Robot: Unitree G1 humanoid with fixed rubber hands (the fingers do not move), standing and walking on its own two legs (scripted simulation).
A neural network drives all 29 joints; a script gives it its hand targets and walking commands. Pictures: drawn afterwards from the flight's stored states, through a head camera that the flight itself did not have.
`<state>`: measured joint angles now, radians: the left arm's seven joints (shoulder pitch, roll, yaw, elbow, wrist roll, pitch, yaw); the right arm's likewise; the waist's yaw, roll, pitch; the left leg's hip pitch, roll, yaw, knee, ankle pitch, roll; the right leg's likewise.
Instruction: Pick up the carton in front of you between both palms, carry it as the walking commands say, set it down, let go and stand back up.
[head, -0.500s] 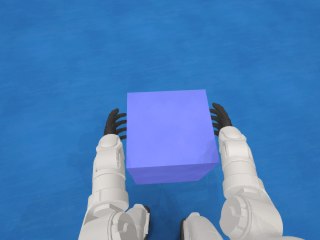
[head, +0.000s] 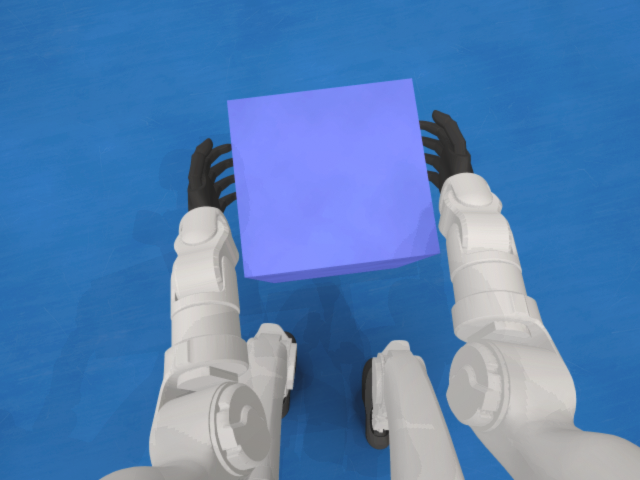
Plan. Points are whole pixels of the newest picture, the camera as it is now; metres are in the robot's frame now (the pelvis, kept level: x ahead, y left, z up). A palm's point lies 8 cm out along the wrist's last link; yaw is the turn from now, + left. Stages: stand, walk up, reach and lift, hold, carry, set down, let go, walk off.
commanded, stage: set down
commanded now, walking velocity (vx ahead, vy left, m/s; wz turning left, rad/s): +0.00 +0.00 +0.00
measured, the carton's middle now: (329, 201) +0.45 +0.04 -0.15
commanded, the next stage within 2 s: none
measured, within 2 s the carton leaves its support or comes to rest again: rests again in 1.64 s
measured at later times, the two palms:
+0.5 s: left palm (229, 212) +0.44 +0.20 -0.23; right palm (410, 188) +0.50 -0.09 -0.23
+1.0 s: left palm (235, 210) +0.48 +0.23 -0.37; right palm (383, 192) +0.54 -0.07 -0.38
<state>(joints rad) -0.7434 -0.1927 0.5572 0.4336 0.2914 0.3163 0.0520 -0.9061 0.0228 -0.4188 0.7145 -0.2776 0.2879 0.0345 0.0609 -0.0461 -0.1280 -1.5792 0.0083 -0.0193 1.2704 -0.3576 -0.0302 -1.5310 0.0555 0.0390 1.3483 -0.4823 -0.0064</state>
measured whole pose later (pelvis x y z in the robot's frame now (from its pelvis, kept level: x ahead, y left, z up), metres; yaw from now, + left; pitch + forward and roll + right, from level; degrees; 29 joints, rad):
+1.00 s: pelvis -0.03 +0.00 -0.22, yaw +0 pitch +44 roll +1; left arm -1.34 0.12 0.47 0.77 0.06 0.30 0.11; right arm -1.49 -0.28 -0.13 1.01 -0.04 0.26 -0.10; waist 0.15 -0.02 0.23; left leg -2.30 -0.02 -0.04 2.02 -0.49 -0.05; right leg -2.24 0.09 0.03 2.11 -0.64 0.02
